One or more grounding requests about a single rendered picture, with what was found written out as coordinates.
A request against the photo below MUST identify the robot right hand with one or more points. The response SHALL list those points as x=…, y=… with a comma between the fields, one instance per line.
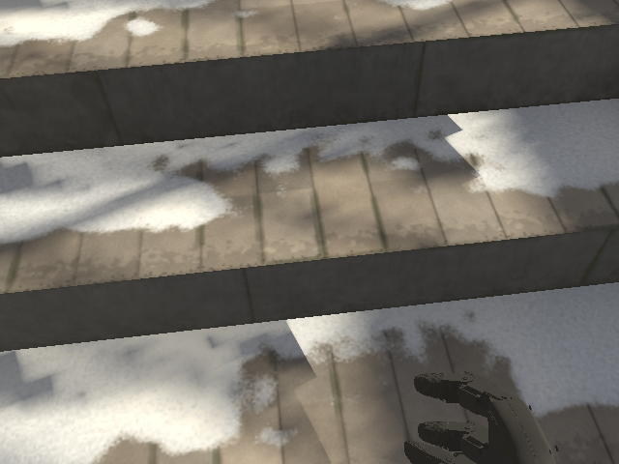
x=513, y=435

